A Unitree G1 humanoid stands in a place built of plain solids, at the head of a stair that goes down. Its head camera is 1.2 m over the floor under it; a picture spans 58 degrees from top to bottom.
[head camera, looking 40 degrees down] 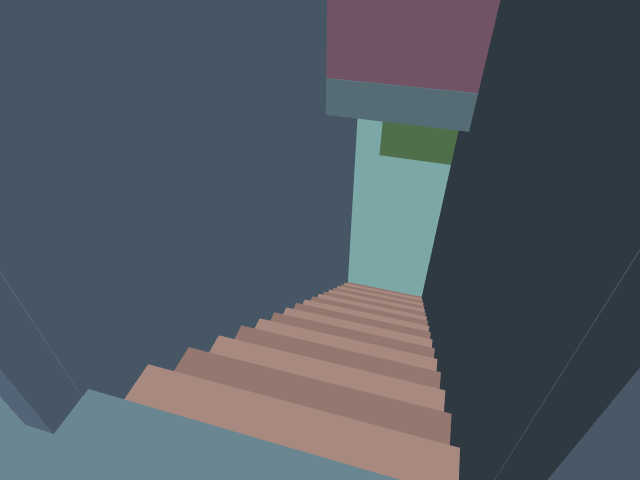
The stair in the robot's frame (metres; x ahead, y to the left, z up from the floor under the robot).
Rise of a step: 0.20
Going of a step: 0.23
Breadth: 1.14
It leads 16 degrees to the right of straight ahead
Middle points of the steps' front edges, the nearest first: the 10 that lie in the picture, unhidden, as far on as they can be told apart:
0.57 0.16 0.00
0.79 0.10 -0.20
1.01 0.03 -0.40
1.23 -0.03 -0.60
1.45 -0.09 -0.80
1.68 -0.15 -1.00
1.90 -0.22 -1.20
2.12 -0.28 -1.40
2.34 -0.34 -1.60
2.56 -0.41 -1.80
